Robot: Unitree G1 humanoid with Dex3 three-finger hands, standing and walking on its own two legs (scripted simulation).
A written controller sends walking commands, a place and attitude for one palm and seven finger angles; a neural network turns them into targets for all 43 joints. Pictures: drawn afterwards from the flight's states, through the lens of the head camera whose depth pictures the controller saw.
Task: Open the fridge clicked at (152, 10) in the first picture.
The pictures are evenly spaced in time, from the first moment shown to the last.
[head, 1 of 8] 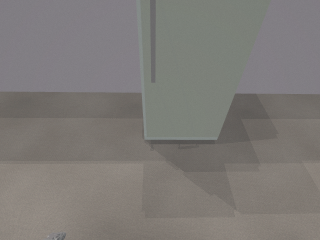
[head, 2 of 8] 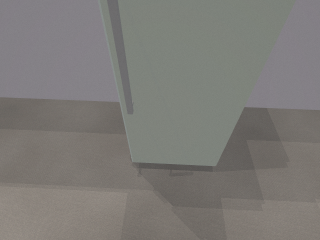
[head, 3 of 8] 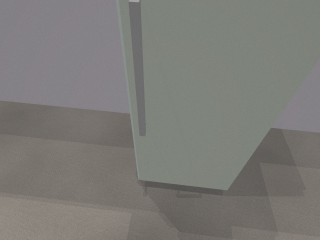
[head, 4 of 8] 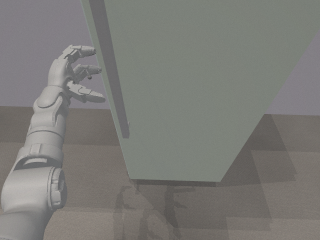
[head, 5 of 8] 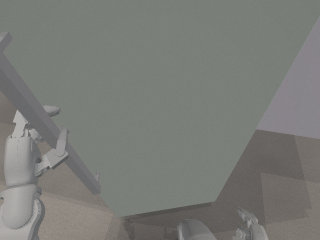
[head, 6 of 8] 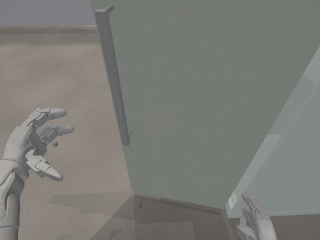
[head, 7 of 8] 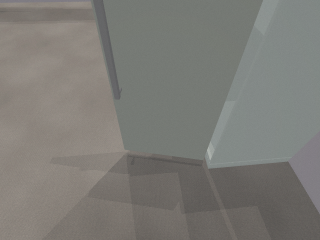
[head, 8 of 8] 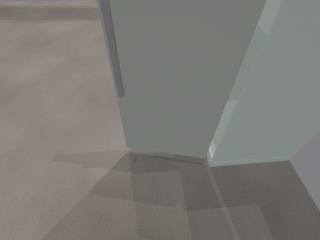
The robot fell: no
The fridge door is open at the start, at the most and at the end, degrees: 0 87 76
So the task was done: yes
